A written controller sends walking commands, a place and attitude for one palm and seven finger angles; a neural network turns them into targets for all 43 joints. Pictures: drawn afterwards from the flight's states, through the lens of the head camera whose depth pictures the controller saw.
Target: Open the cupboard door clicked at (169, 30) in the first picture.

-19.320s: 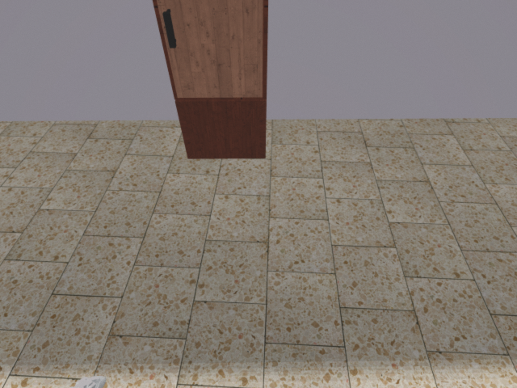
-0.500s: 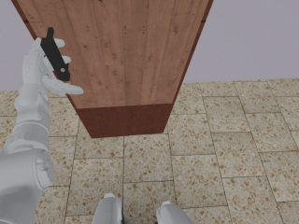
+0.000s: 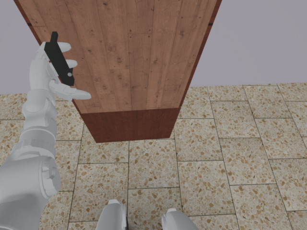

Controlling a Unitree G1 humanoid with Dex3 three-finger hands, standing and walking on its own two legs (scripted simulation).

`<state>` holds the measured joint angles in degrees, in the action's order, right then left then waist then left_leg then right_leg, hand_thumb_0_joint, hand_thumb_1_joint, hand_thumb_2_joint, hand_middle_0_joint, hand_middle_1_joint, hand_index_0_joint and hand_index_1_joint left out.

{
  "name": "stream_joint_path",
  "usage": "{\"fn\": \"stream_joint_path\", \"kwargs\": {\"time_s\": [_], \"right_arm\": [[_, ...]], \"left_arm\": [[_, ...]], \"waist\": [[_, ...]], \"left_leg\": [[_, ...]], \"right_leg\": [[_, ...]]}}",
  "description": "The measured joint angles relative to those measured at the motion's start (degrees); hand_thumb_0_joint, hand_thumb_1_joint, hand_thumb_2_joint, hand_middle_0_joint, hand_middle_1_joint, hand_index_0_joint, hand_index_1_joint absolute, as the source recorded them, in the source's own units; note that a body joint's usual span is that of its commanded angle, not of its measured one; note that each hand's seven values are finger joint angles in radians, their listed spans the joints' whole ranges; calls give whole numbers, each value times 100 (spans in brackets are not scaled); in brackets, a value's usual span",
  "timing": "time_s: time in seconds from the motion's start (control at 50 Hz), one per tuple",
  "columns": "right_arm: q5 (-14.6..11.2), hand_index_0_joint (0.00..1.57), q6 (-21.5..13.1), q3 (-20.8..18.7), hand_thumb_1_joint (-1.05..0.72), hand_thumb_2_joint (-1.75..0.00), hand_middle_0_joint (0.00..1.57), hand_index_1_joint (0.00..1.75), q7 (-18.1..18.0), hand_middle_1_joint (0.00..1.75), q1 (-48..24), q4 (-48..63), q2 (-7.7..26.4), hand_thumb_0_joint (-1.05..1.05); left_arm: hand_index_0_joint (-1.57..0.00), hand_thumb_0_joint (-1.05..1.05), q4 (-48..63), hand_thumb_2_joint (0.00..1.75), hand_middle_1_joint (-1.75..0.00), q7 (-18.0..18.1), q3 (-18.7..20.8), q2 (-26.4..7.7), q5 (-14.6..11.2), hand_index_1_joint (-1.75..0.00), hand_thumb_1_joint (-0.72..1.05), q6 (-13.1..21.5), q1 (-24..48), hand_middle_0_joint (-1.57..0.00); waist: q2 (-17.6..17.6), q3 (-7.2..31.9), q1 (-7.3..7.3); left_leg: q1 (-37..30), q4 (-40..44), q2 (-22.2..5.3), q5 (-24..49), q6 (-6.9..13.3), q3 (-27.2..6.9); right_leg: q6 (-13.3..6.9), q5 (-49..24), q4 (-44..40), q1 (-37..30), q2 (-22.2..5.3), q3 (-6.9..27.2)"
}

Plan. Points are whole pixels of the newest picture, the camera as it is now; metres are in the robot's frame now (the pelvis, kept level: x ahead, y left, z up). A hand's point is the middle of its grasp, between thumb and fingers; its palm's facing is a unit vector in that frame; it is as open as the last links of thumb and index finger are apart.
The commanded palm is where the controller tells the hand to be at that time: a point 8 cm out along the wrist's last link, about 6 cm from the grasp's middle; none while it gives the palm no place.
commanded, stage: slide the fingers in behind the handle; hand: left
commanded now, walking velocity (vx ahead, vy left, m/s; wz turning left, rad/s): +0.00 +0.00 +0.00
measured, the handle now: (62, 60) +0.55 +0.22 +0.08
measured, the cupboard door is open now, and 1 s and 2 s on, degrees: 1 1 42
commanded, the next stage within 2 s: close the thumb around the handle in 0.02 s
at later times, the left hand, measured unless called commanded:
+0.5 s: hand (69, 74) +0.49 +0.19 +0.08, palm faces +0.06 -1.00 -0.01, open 10.0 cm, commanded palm +0.47 +0.23 +0.07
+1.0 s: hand (69, 74) +0.49 +0.19 +0.08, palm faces +0.06 -1.00 -0.01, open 5.8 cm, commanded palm +0.46 +0.23 +0.07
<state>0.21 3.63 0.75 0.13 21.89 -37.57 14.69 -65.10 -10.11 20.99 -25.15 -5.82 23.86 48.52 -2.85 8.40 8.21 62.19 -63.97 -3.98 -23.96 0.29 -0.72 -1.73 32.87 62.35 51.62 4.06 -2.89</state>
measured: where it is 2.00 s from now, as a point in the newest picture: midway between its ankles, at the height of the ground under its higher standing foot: outside the picture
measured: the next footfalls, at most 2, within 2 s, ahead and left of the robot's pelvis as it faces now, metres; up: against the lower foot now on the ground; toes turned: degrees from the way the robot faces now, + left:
none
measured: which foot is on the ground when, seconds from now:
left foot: down 0.00-1.00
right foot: down 0.00-1.00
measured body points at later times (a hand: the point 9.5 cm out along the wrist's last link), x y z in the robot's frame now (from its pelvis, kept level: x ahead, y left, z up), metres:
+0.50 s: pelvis +0.00 +0.00 +0.00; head +0.11 +0.02 +0.43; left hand +0.49 +0.24 +0.08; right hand +0.01 -0.26 -0.12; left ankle +0.05 +0.12 -0.65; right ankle -0.03 -0.11 -0.65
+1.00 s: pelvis +0.00 +0.00 +0.00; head +0.11 +0.02 +0.44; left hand +0.49 +0.24 +0.08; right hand +0.01 -0.26 -0.12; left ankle +0.05 +0.12 -0.65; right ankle -0.03 -0.11 -0.65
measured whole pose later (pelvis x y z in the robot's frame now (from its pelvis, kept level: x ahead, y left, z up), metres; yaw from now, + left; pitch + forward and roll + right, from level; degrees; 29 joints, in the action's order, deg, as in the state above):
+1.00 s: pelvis +0.00 +0.00 +0.00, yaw +0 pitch +22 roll -4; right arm 0.2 3.7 0.8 -0.2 21.9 -37.6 14.7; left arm -65.4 -10.1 21.2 -25.1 -6.0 24.1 48.3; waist -2.9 8.5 8.5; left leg 61.9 -63.9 -3.9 -24.0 0.5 -0.6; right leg -1.5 32.7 62.1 51.3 4.1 -2.6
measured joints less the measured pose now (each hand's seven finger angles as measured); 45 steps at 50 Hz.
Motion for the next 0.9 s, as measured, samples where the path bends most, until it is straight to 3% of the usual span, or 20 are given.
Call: {"fn": "stream_joint_path", "kwargs": {"time_s": [0.26, 0.4, 0.72, 0.9], "right_arm": [[-9, 20, 4, -12, -91, -90, 21, 30, 3, 30, -59, 7, 6, 0], [-2, 20, -5, 1, -91, -90, 21, 30, -12, 30, -75, -11, 2, 0], [11, 20, 8, -8, -91, -90, 21, 30, -10, 30, 43, -38, 6, 0], [-3, 20, 18, 18, -91, -90, 21, 30, -21, 30, 23, -21, -2, 0]], "left_arm": [[-28, -1, 24, 34, -121, 14, -78, 80, -36, -121, -42, 49, -64, -30], [-31, -1, -100, 45, -124, 32, -106, 35, -19, -124, -15, 61, 72, -32], [-37, 0, -30, 81, -133, 43, -30, -4, -12, -132, 67, 2, 49, -38], [-36, 1, -64, 81, -135, 8, 42, -5, 10, -134, 71, 43, -1, -37]], "waist": [[-5, 16, -41], [-1, 2, -26], [-15, 2, 11], [-5, -1, 34]], "left_leg": [[-59, 11, 23, -8, 4, -6], [6, -23, 35, 4, 6, -28], [35, -19, 15, 9, 15, -8], [-37, 14, 4, 3, 18, 10]], "right_leg": [[7, 12, -16, -69, -18, -5], [7, 14, 24, -11, -25, -27], [16, -11, 12, 29, -6, 1], [21, -20, -31, -36, 4, 24]]}}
